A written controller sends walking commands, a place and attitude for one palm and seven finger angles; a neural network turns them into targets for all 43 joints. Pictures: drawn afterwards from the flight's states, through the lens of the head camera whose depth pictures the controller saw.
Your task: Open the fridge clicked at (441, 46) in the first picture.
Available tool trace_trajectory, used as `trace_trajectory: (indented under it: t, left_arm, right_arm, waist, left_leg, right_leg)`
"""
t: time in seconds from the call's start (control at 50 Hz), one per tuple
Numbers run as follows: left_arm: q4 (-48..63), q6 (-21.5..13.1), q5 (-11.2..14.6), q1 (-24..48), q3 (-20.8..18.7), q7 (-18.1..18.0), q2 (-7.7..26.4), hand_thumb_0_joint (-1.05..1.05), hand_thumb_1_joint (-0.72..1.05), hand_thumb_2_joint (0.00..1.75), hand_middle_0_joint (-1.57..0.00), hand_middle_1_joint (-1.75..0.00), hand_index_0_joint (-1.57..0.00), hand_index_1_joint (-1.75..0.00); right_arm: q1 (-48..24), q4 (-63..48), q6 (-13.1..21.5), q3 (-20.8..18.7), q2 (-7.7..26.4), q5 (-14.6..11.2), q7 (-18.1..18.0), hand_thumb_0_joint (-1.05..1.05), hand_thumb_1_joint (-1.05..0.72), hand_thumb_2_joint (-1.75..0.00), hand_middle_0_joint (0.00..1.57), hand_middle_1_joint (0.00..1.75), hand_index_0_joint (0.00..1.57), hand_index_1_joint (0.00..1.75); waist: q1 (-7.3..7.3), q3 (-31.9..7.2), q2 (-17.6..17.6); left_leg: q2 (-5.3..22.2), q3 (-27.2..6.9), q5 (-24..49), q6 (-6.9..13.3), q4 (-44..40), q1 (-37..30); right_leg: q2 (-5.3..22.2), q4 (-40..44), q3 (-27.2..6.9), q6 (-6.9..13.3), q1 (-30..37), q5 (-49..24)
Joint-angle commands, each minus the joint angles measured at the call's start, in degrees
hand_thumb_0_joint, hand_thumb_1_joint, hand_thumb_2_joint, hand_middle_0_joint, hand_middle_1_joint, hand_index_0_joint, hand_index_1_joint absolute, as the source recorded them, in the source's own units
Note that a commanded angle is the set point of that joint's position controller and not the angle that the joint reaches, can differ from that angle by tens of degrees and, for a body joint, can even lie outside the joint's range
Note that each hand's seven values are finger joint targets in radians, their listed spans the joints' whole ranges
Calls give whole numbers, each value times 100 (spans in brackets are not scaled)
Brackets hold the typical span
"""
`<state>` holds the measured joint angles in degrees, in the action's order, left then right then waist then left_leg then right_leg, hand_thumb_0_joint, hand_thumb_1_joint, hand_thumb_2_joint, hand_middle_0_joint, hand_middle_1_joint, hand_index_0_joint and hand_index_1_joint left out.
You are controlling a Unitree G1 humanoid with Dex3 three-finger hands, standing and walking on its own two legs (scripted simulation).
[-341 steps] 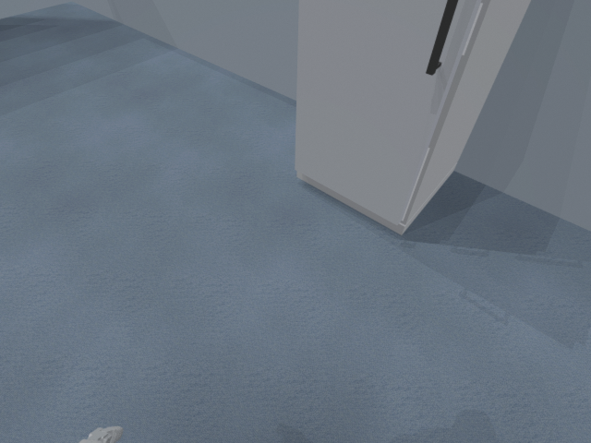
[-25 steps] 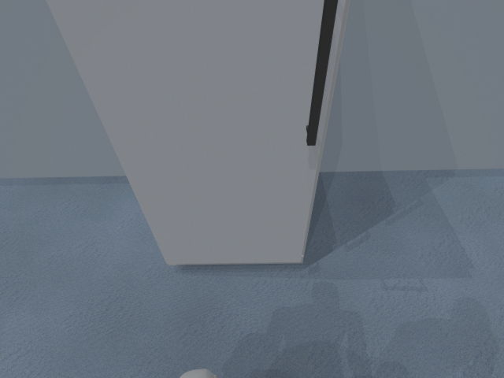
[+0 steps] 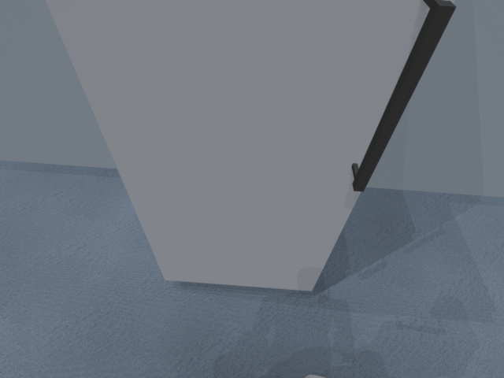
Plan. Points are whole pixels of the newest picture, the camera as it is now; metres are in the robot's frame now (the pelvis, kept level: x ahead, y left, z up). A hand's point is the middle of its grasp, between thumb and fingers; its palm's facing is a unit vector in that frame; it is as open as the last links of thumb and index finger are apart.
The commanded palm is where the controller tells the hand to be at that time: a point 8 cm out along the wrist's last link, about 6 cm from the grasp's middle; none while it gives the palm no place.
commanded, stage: come to a stop and stand still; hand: right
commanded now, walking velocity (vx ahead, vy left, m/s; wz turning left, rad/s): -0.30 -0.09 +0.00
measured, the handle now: (386, 111) +0.51 -0.17 +0.18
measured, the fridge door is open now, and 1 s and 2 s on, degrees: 0 0 0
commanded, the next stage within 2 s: look again from close up in 1.72 s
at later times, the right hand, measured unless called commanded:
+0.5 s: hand out of the picture +0.04 -0.20 -0.17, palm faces +0.03 +0.96 -0.27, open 7.4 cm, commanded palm none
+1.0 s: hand out of the picture -0.02 -0.14 -0.17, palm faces +0.04 +0.98 -0.19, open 7.3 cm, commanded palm none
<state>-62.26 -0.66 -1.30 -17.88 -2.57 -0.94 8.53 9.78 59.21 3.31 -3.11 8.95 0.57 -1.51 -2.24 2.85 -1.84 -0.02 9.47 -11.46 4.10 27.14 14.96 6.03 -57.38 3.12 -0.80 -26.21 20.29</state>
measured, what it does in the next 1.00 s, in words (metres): steps on the spot: right foot, then left foot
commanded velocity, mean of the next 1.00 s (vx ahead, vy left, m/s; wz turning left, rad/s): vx -0.07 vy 0.02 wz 0.00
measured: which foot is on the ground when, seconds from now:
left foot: down 0.00-0.22, up 0.24-0.48, down 0.50-1.00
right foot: up 0.00-0.14, down 0.16-0.52, up 0.54-0.78, down 0.80-1.00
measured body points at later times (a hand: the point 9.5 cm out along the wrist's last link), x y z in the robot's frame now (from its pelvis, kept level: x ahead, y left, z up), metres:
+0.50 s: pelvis +0.01 +0.01 -0.01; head +0.03 +0.02 +0.44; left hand +0.10 +0.23 -0.17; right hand +0.04 -0.25 -0.15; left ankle -0.01 +0.12 -0.74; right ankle +0.11 -0.13 -0.74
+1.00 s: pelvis -0.04 +0.03 +0.01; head -0.04 +0.03 +0.46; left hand -0.06 +0.25 -0.16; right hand -0.02 -0.19 -0.15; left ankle -0.01 +0.12 -0.74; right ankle -0.06 -0.10 -0.74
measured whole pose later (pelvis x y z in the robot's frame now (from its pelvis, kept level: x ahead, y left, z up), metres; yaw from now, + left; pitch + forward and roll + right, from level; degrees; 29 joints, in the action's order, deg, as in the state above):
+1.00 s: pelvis -0.04 +0.03 +0.01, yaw +1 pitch -2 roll +0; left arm -66.5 0.8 -0.8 -16.9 -0.2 -2.1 7.0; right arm 13.7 64.8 -0.4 -1.0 9.2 0.1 -1.4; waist 0.6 1.7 0.4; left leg -0.7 5.7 -9.7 3.0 23.7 12.3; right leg 1.8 -23.5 1.9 -1.4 -6.9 14.6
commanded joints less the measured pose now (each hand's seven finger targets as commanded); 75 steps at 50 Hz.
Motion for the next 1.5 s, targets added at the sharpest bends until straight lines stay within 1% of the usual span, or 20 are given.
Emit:
trace_trajectory:
  t: [0.0,0.08,0.18,0.28,0.38,0.44,0.46,0.48,0.5,0.52,0.58,0.7,0.78,0.84,0.96,1.14,1.42,1.44,1.46,1.48]
  left_arm:
    - [118,-14,23,-381,73,45,-80,0,90,90,-20,-30,-20,-30]
    - [36,-18,67,-244,106,-19,129,0,90,90,-20,-30,-20,-30]
    - [288,-2,73,359,-24,-135,864,0,90,90,-20,-30,-20,-30]
    - [507,103,14,619,-195,-209,1131,0,90,90,-20,-30,-20,-30]
    - [659,153,-7,782,-309,-159,1171,0,90,90,-20,-30,-20,-30]
    - [693,197,31,985,-311,-86,1065,0,90,90,-20,-30,-20,-30]
    - [726,211,65,996,-281,-56,865,0,90,90,-20,-30,-20,-30]
    - [832,255,108,962,-225,-14,479,0,90,90,-20,-30,-20,-30]
    - [955,316,101,1206,-191,44,388,0,90,90,-20,-30,-20,-30]
    - [947,398,63,1359,-214,44,496,0,90,90,-20,-30,-20,-30]
    - [573,353,45,775,-186,61,443,0,90,90,-20,-30,-20,-30]
    - [362,183,78,542,-28,-33,302,0,90,90,-20,-30,-20,-30]
    - [-9,8,52,73,76,-118,501,0,90,90,-20,-30,-20,-30]
    - [-149,-22,59,145,115,-144,506,0,90,90,-20,-30,-20,-30]
    - [-215,78,40,-83,122,-121,405,0,90,90,-20,-30,-20,-30]
    - [-229,74,26,-539,128,-109,247,0,90,90,-20,-30,-20,-30]
    - [-238,-29,50,-681,158,-132,212,0,90,90,-20,-30,-20,-30]
    - [142,-98,61,167,159,-38,465,0,90,90,-20,-30,-20,-30]
    - [323,-139,84,-41,235,-28,271,0,90,90,-20,-30,-20,-30]
    - [277,-154,61,-699,214,-47,144,0,90,90,-20,-30,-20,-30]
  right_arm:
    - [467,-62,8,4,581,61,20,0,-90,-90,20,30,20,30]
    - [420,22,-123,29,673,17,-40,0,-90,-90,20,30,20,30]
    - [953,34,-406,68,480,-20,-101,0,-90,-90,20,30,20,30]
    - [929,-76,-500,-20,520,24,-58,0,-90,-90,20,30,20,30]
    - [935,-254,-517,-42,363,34,-33,0,-90,-90,20,30,20,30]
    - [1399,-115,-485,-44,349,48,-32,0,-90,-90,20,30,20,30]
    - [1561,-82,-437,-48,515,95,-41,0,-90,-90,20,30,20,30]
    - [1358,-168,-389,-77,895,146,-58,0,-90,-90,20,30,20,30]
    - [894,-364,-414,-83,1186,131,-42,0,-90,-90,20,30,20,30]
    - [619,-458,-390,-110,1173,131,-50,0,-90,-90,20,30,20,30]
    - [165,-459,-348,-33,886,128,-61,0,-90,-90,20,30,20,30]
    - [809,-110,-271,-25,867,75,-57,0,-90,-90,20,30,20,30]
    - [746,70,-256,66,588,-48,-35,0,-90,-90,20,30,20,30]
    - [561,252,-288,89,624,-51,-32,0,-90,-90,20,30,20,30]
    - [656,425,-346,141,567,-8,-23,0,-90,-90,20,30,20,30]
    - [896,411,-308,112,426,6,-40,0,-90,-90,20,30,20,30]
    - [1125,500,-257,147,268,7,-59,0,-90,-90,20,30,20,30]
    - [1616,632,-142,245,418,63,-280,0,-90,-90,20,30,20,30]
    - [1503,619,-7,246,639,57,-222,0,-90,-90,20,30,20,30]
    - [1336,428,4,196,659,46,-196,0,-90,-90,20,30,20,30]
  waist:
    - [146,-97,718]
    - [108,-268,779]
    - [320,-148,-1262]
    - [221,-659,-682]
    - [181,-948,-612]
    - [391,-765,-575]
    - [472,-563,49]
    - [339,-188,1294]
    - [363,121,1603]
    - [423,356,1765]
    - [90,429,973]
    - [377,-177,911]
    - [345,-379,7]
    - [357,-418,-484]
    - [345,443,140]
    - [246,371,324]
    - [278,325,110]
    - [562,307,-224]
    - [253,-55,-19]
    - [32,-941,169]
  left_leg:
    - [1409,-1088,1593,539,-1301,208]
    - [1175,-837,2019,241,-617,-25]
    - [360,-396,-767,-527,691,-91]
    - [269,-859,-2071,-538,2515,801]
    - [286,-772,-1872,-580,2075,602]
    - [239,-545,-722,-545,501,-487]
    - [361,-762,-259,-519,-413,-751]
    - [1379,-2095,-580,-147,-1187,-366]
    - [2070,-2570,-1275,350,-1701,705]
    - [1998,-2732,-1857,483,-1881,1358]
    - [1459,-1915,-825,403,-1447,1093]
    - [1390,-1829,1017,534,-891,-412]
    - [741,-1321,855,-162,-536,-210]
    - [640,-1030,873,-289,-490,-805]
    - [605,-1257,-667,-321,-1105,-376]
    - [638,-1421,-1280,-324,-1304,14]
    - [606,-1272,-560,-294,-963,-135]
    - [826,-1286,577,-271,-617,-197]
    - [1133,-1497,1785,-78,-594,-310]
    - [1233,-1547,1271,40,-379,-616]
  right_leg:
    - [-55,1205,91,-147,567,-277]
    - [-169,2762,33,-186,1484,-1240]
    - [1149,3808,-1101,736,1456,-4223]
    - [1441,3546,-1129,1282,2227,-5051]
    - [1301,3498,-927,1157,2085,-3976]
    - [941,3454,-759,786,1060,-1841]
    - [525,3055,-563,503,615,-979]
    - [-160,2311,-64,66,120,158]
    - [-387,1560,-52,-40,331,771]
    - [-340,840,-373,36,422,854]
    - [-337,231,-367,73,420,262]
    - [-333,2153,-147,-44,833,328]
    - [180,3666,-712,188,1967,-1723]
    - [260,3772,-668,179,1518,-1654]
    - [18,4167,-570,153,1063,23]
    - [-147,3972,-437,192,1115,87]
    - [-40,4090,-558,222,1004,-76]
    - [45,2964,-39,11,885,-386]
    - [-221,2910,-206,-45,1036,-682]
    - [-300,2989,-278,6,1424,-346]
